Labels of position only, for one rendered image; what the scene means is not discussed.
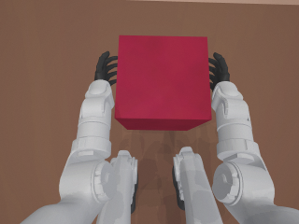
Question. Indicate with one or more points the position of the robot right hand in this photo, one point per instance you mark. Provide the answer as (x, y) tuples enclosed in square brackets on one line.
[(220, 70)]

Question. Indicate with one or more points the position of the robot left hand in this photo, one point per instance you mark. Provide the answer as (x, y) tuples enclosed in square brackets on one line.
[(102, 68)]

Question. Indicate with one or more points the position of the left robot upper arm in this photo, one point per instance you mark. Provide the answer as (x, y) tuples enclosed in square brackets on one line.
[(85, 187)]

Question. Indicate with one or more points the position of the carton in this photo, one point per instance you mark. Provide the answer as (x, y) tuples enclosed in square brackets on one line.
[(162, 82)]

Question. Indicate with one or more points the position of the robot right forearm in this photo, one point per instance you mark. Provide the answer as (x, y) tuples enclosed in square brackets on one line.
[(234, 128)]

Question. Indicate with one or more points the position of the right robot shin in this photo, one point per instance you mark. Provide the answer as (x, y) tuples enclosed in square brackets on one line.
[(185, 149)]

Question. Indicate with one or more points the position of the robot left forearm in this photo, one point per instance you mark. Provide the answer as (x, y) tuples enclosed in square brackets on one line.
[(94, 124)]

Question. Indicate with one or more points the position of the right robot thigh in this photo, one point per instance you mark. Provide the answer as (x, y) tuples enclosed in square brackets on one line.
[(199, 201)]

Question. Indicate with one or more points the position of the right robot upper arm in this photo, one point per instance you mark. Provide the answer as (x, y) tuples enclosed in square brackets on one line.
[(248, 193)]

